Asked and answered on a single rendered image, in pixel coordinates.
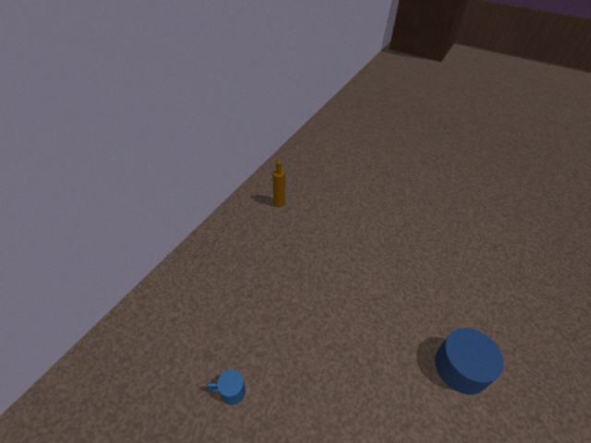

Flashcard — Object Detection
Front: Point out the bed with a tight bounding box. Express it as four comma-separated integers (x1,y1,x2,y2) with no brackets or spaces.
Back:
454,0,591,71

